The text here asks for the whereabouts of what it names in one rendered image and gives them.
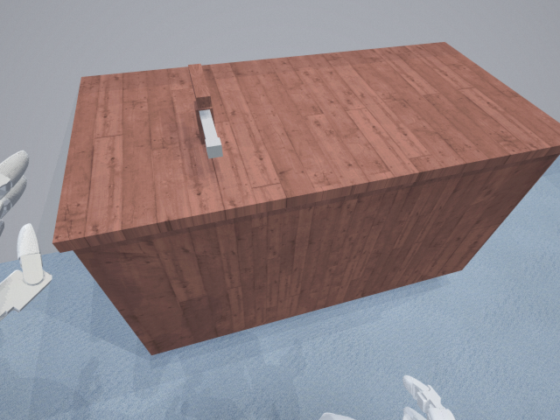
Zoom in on counter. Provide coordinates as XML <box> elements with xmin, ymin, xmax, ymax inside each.
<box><xmin>52</xmin><ymin>42</ymin><xmax>560</xmax><ymax>355</ymax></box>

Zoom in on left robot hand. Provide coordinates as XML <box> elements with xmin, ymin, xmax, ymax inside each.
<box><xmin>0</xmin><ymin>150</ymin><xmax>53</xmax><ymax>321</ymax></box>

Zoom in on right robot hand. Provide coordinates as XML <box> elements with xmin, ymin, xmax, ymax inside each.
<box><xmin>402</xmin><ymin>375</ymin><xmax>456</xmax><ymax>420</ymax></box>

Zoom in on tap lever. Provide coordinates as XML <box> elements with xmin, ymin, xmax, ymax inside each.
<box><xmin>199</xmin><ymin>109</ymin><xmax>223</xmax><ymax>158</ymax></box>

